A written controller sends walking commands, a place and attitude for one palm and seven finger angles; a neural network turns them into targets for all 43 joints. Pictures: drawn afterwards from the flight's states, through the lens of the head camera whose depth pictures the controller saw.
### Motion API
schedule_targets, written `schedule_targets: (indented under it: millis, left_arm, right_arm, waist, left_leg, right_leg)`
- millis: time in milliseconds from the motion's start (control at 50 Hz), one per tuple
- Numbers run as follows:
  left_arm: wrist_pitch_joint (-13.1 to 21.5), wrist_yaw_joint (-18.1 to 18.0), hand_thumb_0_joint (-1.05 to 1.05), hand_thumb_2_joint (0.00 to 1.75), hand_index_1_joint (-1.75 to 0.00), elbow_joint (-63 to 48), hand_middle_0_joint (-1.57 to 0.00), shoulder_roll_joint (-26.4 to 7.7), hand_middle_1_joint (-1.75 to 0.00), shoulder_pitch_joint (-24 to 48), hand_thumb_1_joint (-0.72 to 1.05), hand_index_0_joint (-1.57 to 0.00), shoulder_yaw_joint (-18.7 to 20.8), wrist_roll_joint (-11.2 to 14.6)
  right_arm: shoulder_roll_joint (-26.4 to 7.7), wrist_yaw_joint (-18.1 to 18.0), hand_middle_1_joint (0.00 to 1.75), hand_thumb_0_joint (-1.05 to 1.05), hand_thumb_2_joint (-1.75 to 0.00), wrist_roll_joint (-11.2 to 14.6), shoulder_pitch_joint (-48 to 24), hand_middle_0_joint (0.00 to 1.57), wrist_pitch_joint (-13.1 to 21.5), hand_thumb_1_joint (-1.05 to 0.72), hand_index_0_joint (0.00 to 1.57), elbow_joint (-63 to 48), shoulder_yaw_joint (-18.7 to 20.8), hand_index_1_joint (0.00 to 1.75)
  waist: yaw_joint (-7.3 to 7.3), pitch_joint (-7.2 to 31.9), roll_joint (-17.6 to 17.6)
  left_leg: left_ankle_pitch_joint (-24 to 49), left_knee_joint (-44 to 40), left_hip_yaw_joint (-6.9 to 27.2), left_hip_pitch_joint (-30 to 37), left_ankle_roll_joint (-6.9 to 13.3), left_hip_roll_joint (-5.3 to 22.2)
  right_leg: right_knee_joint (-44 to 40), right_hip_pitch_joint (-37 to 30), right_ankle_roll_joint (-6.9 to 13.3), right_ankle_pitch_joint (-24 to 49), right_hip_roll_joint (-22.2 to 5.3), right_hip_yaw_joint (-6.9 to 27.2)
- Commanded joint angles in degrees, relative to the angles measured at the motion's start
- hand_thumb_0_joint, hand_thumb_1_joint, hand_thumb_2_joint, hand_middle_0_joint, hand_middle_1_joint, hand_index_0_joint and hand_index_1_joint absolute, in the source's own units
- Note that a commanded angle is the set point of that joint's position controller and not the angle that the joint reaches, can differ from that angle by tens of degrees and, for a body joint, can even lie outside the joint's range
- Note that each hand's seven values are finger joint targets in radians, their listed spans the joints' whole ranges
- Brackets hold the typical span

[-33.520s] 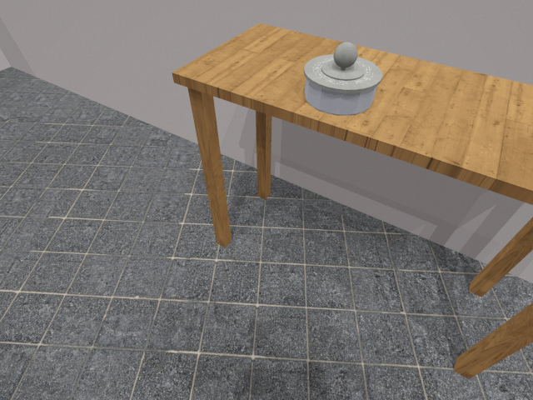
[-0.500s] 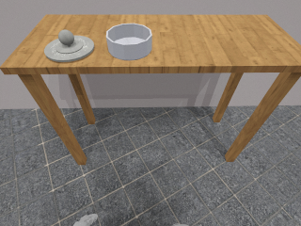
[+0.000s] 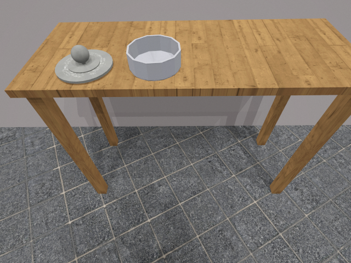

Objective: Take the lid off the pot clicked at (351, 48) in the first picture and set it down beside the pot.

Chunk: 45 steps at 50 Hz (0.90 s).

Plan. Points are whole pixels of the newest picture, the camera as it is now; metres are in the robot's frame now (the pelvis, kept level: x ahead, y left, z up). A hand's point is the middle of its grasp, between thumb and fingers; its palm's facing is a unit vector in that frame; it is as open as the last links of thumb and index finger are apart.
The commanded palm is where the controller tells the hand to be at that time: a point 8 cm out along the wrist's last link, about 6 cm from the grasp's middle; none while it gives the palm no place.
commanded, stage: let the arm hang, fingers relaxed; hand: left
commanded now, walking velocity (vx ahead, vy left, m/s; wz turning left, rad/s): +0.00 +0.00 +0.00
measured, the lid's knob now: (80, 54) +0.68 +0.32 +0.12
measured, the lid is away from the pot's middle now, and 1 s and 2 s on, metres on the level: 0.23 0.23 0.23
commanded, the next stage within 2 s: look to check the result in 1.20 s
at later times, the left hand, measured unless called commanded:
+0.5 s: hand out of the picture +0.01 +0.16 -0.17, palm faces +0.05 -0.98 -0.21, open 7.3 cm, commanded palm none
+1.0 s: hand out of the picture -0.01 +0.16 -0.17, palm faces +0.05 -0.98 -0.19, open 7.3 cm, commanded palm none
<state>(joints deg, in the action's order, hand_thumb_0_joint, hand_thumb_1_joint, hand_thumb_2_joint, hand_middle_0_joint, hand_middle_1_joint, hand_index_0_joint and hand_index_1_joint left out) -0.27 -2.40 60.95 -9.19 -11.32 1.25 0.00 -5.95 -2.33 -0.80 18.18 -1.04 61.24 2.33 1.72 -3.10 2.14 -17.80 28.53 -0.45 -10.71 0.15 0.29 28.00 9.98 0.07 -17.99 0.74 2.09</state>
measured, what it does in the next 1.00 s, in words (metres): stands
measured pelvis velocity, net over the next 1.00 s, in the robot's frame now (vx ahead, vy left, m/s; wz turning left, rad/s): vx -0.02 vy -0.01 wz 0.00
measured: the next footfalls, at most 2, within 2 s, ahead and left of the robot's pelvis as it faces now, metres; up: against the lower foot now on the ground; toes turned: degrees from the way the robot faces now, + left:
none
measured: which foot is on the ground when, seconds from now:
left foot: down 0.00-1.00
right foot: down 0.00-1.00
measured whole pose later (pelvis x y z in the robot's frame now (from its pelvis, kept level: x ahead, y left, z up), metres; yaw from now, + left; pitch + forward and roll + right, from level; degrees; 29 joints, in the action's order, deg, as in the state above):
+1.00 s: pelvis -0.02 -0.01 +0.00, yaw +0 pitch -1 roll +0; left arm -0.1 -2.1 64.6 -7.7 -15.2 1.6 -0.2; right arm -6.2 -2.4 -0.7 17.7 -0.6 63.5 2.5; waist 0.7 -2.6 0.5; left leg -15.3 26.7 -0.2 -10.0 -0.7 1.6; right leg 25.3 9.0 0.9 -15.0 2.0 1.8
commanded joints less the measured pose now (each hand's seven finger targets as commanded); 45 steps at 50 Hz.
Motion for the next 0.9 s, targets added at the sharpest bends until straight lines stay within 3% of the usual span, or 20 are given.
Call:
schedule_targets:
  millis: [0, 200, 340, 560, 880]
  left_arm:
    - [0.64, -0.37, 0.0, 0.9, -0.3, -1.27, -0.2, -5.35, -0.3, -3.11, 0.9, -0.2, 1.34, -0.27]
    - [0.96, -0.01, 0.0, 0.9, -0.3, -0.95, -0.2, -5.3, -0.3, -2.7, 0.9, -0.2, 1.85, -0.22]
    - [1.06, 0.09, 0.0, 0.9, -0.3, -0.33, -0.2, -5.51, -0.3, -3.25, 0.9, -0.2, 1.69, -0.15]
    - [1.03, -0.06, 0.0, 0.9, -0.3, 1.14, -0.2, -4.78, -0.3, -5.26, 0.9, -0.2, 1.29, -0.22]
    - [1.08, -0.09, 0.0, 0.9, -0.3, 1.85, -0.2, -3.7, -0.3, -6.91, 0.9, -0.2, 1.18, -0.22]
  right_arm:
    - [-5.22, -0.07, 0.3, 0.0, -0.9, 0.37, 4.68, 0.2, 1.15, -0.9, 0.2, -0.78, 1.31, 0.3]
    - [-5.87, -0.33, 0.3, 0.0, -0.9, 0.17, 3.02, 0.2, 1.42, -0.9, 0.2, -0.97, 1.33, 0.3]
    - [-6.6, -0.41, 0.3, 0.0, -0.9, 0.29, 3.05, 0.2, 1.4, -0.9, 0.2, -0.84, 1.16, 0.3]
    - [-6.2, -0.34, 0.3, 0.0, -0.9, 0.4, 3.21, 0.2, 1.16, -0.9, 0.2, -0.05, 0.93, 0.3]
    - [-5.33, -0.39, 0.3, 0.0, -0.9, 0.22, 3.9, 0.2, 1.23, -0.9, 0.2, 0.73, 0.85, 0.3]
  waist:
    - [-0.38, -1.13, -4.24]
    - [-0.56, 0.3, -0.96]
    - [-0.49, 0.81, -1.34]
    - [-0.63, -0.6, -2.66]
    - [-0.69, -1.36, -1.04]
  left_leg:
    - [14.73, -3.94, 2.36, -0.04, 2.06, 4.71]
    - [16.28, -4.13, 2.2, 1.56, 1.81, 4.96]
    - [16.59, -4.48, 2.1, 2.4, 1.65, 5.18]
    - [12.04, -5.61, 2.74, 1.87, 1.82, 5.23]
    - [9.64, -6.16, 3.31, 0.54, 1.88, 5.39]
  right_leg:
    - [-4.27, 0.66, 2.57, 17.63, -4.85, 2.98]
    - [-5.01, -0.23, 2.6, 19.29, -4.81, 3.26]
    - [-5.71, -0.67, 2.57, 19.96, -4.91, 3.11]
    - [-7.42, 0.92, 2.45, 13.75, -4.42, 3.45]
    - [-7.68, 2.12, 2.43, 10.42, -4.04, 3.76]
